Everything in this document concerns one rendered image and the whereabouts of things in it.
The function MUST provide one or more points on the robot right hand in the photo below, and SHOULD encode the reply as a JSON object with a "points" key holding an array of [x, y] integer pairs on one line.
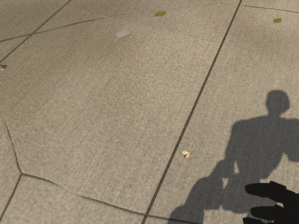
{"points": [[288, 214]]}

